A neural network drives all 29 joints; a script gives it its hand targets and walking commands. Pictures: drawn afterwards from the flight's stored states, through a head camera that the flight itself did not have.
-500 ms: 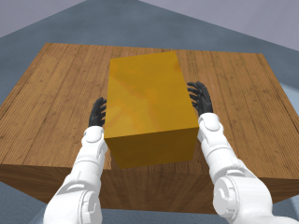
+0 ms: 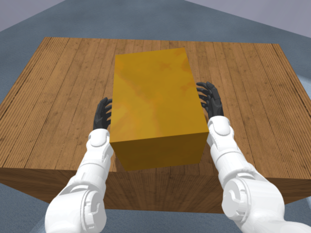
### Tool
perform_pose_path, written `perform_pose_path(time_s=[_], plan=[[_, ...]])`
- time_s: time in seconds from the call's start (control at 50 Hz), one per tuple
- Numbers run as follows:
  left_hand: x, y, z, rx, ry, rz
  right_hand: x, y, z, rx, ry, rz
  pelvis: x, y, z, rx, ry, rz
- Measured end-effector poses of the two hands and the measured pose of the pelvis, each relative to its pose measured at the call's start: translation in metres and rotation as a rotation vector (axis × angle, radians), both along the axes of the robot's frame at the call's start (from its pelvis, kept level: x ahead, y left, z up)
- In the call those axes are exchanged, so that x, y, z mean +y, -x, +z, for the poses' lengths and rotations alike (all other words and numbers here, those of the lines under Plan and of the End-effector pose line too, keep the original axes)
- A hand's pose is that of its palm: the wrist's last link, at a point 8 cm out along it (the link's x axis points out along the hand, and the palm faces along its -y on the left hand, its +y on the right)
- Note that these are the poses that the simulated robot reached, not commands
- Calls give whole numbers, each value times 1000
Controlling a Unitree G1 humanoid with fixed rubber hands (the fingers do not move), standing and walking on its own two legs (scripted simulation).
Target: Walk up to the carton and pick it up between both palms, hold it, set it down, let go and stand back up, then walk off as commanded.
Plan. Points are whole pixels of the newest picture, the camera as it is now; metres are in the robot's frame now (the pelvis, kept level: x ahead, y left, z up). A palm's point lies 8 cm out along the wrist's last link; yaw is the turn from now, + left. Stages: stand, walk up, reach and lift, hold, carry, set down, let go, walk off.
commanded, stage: set down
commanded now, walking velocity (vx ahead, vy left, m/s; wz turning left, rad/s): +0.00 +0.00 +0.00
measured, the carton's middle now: (156, 107) +0.48 +0.04 +0.01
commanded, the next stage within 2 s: none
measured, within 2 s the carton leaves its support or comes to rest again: rests again in 0.12 s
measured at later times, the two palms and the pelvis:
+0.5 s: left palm (102, 127) +0.40 +0.18 +0.02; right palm (215, 115) +0.44 -0.13 +0.04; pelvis -0.01 +0.00 +0.00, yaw -2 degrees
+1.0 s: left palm (83, 133) +0.36 +0.22 +0.04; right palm (236, 112) +0.42 -0.16 +0.08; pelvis -0.04 +0.00 -0.01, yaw -1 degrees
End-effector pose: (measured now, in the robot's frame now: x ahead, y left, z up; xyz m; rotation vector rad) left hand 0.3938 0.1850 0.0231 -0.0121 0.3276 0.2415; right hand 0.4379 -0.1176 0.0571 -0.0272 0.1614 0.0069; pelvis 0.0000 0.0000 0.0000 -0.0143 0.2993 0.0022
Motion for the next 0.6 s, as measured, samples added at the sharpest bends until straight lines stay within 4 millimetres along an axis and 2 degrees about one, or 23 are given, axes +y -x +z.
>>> perform_pose_path(time_s=[0.34,0.5,0.6], plan=[[-2,1,-3,-14,10,13,-3,0,-5,0,15,10,-2,4,-1,14,-5,-11],[-1,-2,-5,-9,21,29,-8,-2,-18,84,41,33,-2,6,-3,40,-4,-31],[6,-6,2,-21,29,64,-9,-10,-11,91,36,50,0,9,-8,82,5,-41]])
